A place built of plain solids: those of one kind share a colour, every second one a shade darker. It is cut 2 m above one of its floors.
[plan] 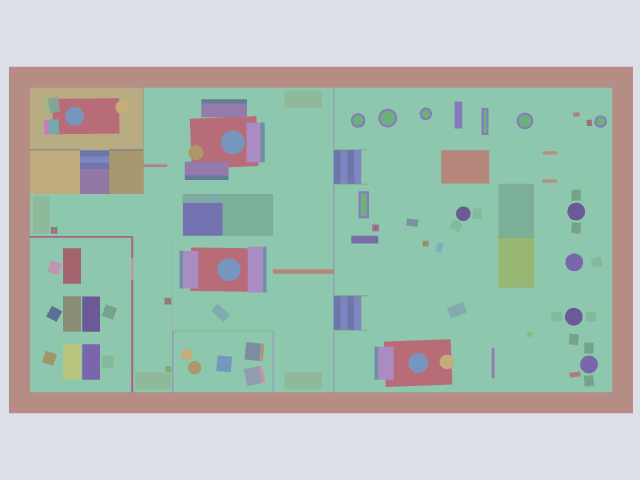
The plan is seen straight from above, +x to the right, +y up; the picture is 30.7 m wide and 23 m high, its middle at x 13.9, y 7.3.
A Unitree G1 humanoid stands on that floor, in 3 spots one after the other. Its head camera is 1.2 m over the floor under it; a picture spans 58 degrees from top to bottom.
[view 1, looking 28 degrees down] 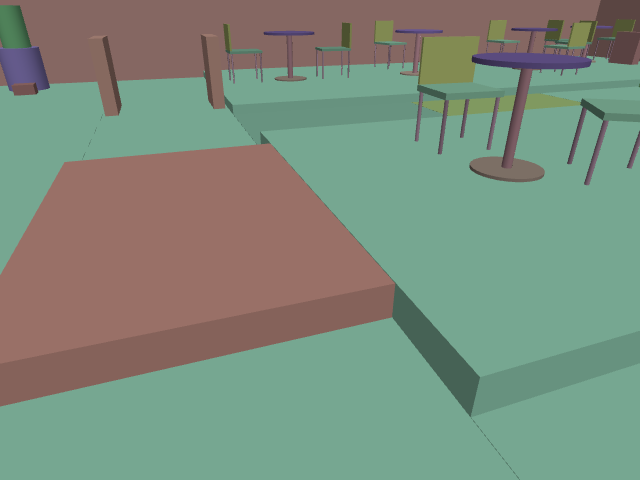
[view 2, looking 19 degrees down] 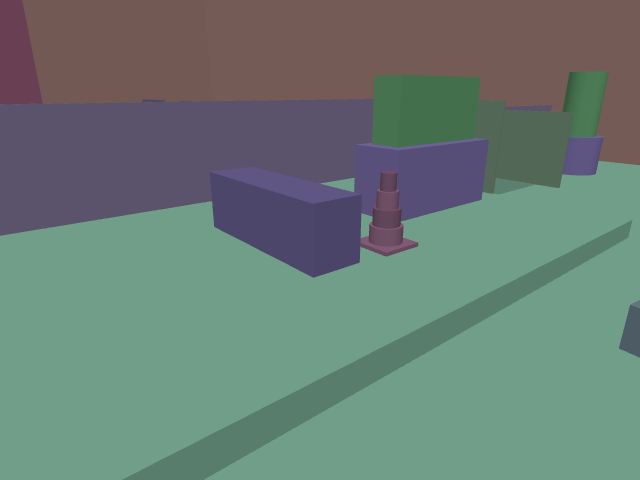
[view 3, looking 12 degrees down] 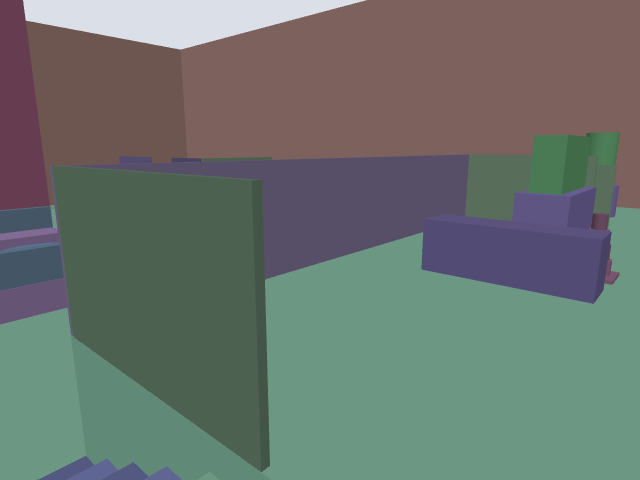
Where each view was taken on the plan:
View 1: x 18.37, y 10.80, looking -19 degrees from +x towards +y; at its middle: step_hump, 2.17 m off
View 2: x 18.53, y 5.69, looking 141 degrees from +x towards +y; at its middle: piece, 2.50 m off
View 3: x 17.12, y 3.80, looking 131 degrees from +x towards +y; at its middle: rail_rim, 3.95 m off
